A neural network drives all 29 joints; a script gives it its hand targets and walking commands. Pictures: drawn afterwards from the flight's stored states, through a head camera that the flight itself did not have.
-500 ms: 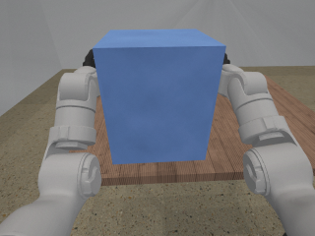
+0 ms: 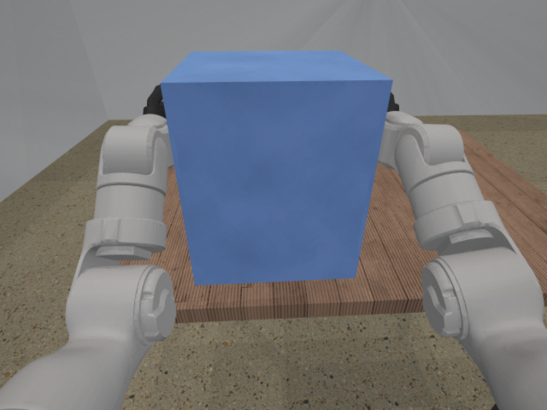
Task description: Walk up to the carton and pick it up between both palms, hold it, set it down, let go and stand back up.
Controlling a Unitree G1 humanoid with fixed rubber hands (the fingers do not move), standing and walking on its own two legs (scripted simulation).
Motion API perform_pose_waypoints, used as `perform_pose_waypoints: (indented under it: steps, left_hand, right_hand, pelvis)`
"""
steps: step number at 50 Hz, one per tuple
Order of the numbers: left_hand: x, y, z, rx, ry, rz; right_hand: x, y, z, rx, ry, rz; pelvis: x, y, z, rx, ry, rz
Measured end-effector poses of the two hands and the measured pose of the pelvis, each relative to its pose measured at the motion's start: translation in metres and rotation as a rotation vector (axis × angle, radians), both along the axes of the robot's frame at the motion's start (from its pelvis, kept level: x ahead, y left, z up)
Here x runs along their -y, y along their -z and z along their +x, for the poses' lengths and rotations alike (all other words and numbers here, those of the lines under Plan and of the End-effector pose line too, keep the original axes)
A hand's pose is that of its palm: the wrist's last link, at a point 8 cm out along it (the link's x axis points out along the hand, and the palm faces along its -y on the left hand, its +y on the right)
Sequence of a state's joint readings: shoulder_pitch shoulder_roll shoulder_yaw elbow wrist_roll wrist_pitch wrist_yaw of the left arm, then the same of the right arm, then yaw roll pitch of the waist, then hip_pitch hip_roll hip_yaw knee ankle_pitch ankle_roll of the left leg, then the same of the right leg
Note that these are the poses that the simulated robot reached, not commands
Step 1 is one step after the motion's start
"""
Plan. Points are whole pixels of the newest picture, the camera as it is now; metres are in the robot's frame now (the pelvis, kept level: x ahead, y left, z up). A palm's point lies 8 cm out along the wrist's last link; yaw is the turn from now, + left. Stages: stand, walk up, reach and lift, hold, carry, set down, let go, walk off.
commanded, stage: hold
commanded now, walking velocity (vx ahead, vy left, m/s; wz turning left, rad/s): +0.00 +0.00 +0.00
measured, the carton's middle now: (271, 161) +0.36 -0.01 +0.27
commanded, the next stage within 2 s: none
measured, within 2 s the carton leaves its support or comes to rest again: neither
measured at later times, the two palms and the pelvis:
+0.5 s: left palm (156, 132) +0.38 +0.14 +0.31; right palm (382, 129) +0.38 -0.16 +0.30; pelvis +0.00 +0.00 +0.00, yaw +0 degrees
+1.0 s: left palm (156, 132) +0.39 +0.14 +0.31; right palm (381, 129) +0.38 -0.16 +0.30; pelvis +0.00 +0.00 +0.00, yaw +0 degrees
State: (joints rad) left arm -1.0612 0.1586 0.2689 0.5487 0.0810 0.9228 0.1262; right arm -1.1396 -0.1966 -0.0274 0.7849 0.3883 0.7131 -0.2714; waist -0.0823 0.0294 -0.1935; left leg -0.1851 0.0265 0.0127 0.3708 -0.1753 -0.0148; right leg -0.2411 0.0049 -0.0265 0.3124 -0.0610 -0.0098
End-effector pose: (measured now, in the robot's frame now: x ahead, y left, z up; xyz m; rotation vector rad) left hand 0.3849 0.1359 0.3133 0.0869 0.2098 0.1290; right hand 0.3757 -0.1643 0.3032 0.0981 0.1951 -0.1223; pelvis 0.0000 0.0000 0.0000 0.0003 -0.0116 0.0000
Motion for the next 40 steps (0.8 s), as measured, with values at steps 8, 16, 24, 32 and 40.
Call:
perform_pose_waypoints:
  steps: [8, 16, 24, 32, 40]
  left_hand:
    - [-0.0001, -0.0001, 0.0, 0.0, 0.0, 0.0]
    - [-0.0002, -0.0005, -0.0002, 0.001, -0.001, 0.0]
    - [-0.0003, -0.0007, -0.0003, 0.002, -0.001, 0.0]
    - [-0.0004, -0.0007, -0.0001, 0.002, -0.002, 0.0]
    - [-0.0004, -0.0007, 0.0002, 0.002, -0.002, 0.0]
  right_hand:
    - [-0.0001, 0.0001, 0.0001, -0.001, -0.001, -0.001]
    - [-0.0003, 0.0, -0.0002, -0.002, -0.001, -0.001]
    - [-0.0003, 0.0, -0.0001, -0.003, -0.002, -0.001]
    - [-0.0004, 0.0001, 0.0, -0.005, -0.002, -0.002]
    - [-0.0004, 0.0004, 0.0003, -0.006, -0.003, -0.002]
  pelvis:
    - [0.0001, 0.0, 0.0, 0.0, 0.0, 0.0]
    - [0.0002, 0.0, 0.0, 0.0, 0.0, 0.0]
    - [0.0003, 0.0, 0.0001, 0.0, -0.001, 0.0]
    - [0.0004, 0.0, 0.0002, -0.001, -0.001, 0.0]
    - [0.0005, 0.0, 0.0003, -0.002, -0.001, 0.0]
